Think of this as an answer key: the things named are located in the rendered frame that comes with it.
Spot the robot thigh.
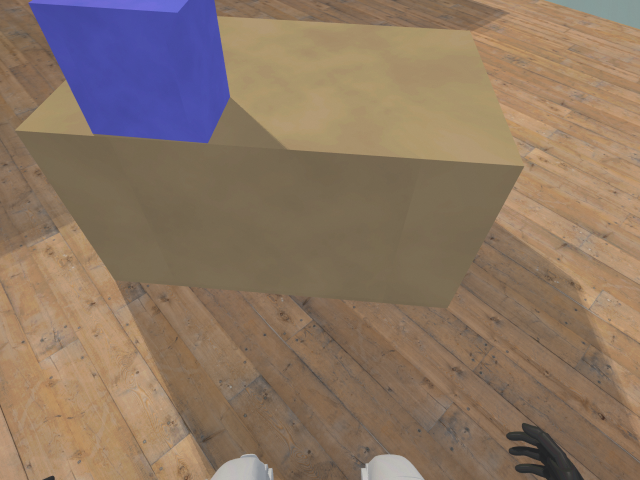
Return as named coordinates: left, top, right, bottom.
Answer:
left=211, top=457, right=274, bottom=480
left=361, top=454, right=424, bottom=480

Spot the right robot thigh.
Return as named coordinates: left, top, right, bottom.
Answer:
left=361, top=454, right=424, bottom=480

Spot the right robot hand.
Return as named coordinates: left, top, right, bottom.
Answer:
left=506, top=423, right=584, bottom=480

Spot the left robot thigh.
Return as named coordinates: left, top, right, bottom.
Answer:
left=211, top=457, right=274, bottom=480

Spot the pedestal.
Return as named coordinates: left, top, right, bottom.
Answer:
left=15, top=16, right=524, bottom=308

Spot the carton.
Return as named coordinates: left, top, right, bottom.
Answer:
left=29, top=0, right=230, bottom=143

